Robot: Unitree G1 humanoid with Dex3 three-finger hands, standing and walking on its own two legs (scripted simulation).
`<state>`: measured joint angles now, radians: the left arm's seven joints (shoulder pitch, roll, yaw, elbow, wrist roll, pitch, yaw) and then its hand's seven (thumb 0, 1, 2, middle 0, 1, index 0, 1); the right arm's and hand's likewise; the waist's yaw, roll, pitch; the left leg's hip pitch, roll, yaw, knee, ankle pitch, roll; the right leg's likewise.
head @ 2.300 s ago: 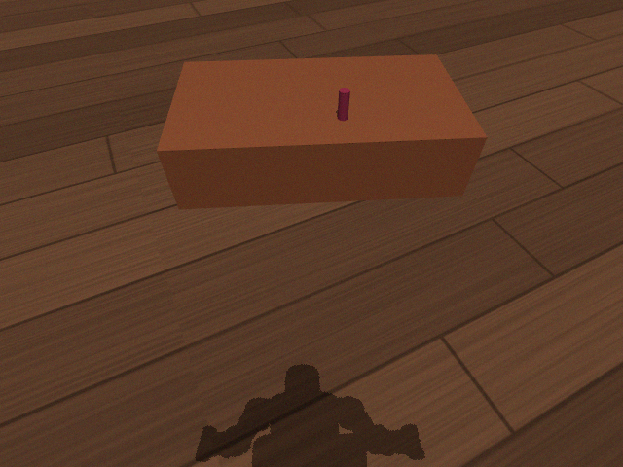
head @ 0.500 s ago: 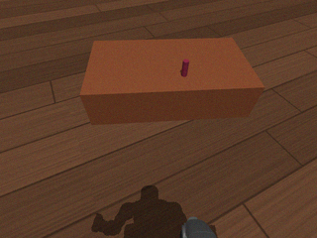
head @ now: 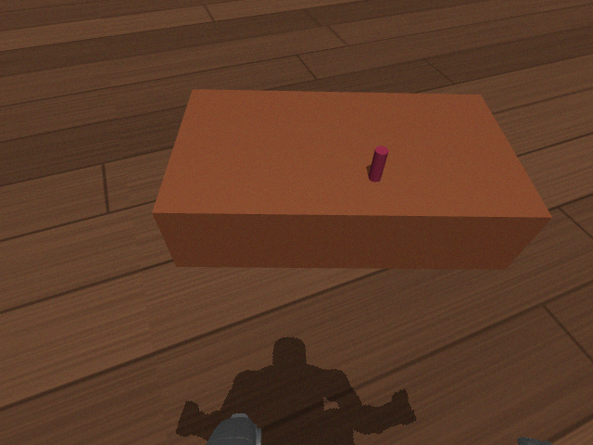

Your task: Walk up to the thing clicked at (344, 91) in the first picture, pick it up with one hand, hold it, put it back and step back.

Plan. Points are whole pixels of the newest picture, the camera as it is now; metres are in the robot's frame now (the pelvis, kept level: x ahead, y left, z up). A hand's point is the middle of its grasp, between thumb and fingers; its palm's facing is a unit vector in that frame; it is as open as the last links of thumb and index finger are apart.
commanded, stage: walk up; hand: right
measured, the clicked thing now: (378, 164) +1.01 -0.24 -0.37
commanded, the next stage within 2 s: none
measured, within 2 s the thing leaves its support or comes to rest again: neither
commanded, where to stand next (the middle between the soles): +0.53 -0.03 m, yaw +0 degrees
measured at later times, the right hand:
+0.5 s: hand (490, 407) +0.20 -0.28 -0.15, palm faces +0.02 +0.93 -0.36, open 7.4 cm
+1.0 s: hand (456, 267) +0.45 -0.29 -0.13, palm faces -0.08 +0.91 -0.41, open 7.4 cm
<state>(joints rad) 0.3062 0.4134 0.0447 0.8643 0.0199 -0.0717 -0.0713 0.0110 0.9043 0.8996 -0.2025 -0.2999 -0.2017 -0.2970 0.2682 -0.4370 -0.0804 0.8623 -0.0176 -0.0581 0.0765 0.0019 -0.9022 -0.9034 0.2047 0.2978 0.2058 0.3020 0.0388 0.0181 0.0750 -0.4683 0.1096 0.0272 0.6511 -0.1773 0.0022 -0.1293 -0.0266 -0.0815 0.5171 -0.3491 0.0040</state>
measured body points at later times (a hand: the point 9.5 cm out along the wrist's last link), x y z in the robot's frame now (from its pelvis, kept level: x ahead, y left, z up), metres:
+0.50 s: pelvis +0.20 -0.01 -0.01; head +0.22 -0.02 +0.44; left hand +0.32 +0.31 -0.10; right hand +0.20 -0.33 -0.12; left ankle +0.13 +0.13 -0.73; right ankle +0.30 -0.14 -0.73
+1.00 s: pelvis +0.36 -0.01 -0.01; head +0.39 +0.01 +0.44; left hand +0.38 +0.31 -0.13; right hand +0.45 -0.33 -0.10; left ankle +0.45 +0.10 -0.73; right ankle +0.30 -0.13 -0.72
